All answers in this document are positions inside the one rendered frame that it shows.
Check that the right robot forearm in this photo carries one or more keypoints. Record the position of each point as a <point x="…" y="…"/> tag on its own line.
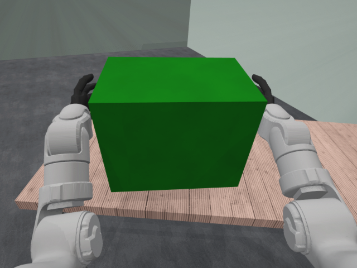
<point x="301" y="173"/>

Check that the carton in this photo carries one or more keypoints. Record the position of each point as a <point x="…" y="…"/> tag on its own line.
<point x="174" y="123"/>

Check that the left robot hand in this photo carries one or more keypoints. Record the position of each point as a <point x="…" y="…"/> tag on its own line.
<point x="82" y="89"/>

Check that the right robot hand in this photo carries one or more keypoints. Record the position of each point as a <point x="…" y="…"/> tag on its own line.
<point x="264" y="88"/>

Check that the robot right upper arm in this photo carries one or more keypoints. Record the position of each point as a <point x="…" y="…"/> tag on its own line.
<point x="323" y="231"/>

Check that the robot left upper arm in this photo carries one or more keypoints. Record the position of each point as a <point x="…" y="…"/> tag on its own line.
<point x="69" y="240"/>

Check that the table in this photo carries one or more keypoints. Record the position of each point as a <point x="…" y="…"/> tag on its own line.
<point x="257" y="201"/>

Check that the left robot forearm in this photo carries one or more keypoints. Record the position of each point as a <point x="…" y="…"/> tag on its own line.
<point x="66" y="163"/>

